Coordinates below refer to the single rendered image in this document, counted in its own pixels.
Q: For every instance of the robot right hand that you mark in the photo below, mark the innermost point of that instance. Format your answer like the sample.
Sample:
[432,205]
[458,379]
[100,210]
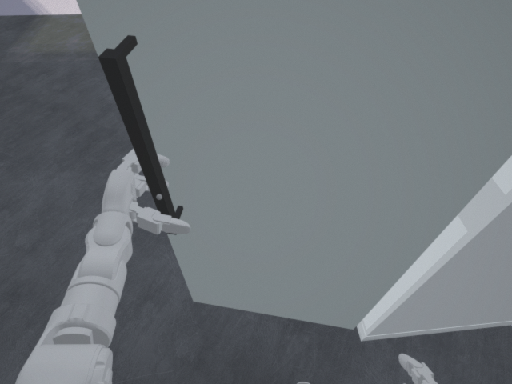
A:
[420,373]

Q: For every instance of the robot left hand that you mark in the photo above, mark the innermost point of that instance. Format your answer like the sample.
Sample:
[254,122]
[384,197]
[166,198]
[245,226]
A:
[125,184]

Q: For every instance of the fridge door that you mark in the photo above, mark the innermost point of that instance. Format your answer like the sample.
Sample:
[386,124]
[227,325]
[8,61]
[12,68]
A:
[318,147]

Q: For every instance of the left robot upper arm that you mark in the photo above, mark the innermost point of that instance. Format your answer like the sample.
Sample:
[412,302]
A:
[70,364]

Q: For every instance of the left robot forearm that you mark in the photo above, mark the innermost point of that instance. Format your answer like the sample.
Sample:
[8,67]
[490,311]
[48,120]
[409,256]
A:
[86,315]

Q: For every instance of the handle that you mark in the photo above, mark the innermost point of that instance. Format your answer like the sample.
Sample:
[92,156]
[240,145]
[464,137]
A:
[119,77]

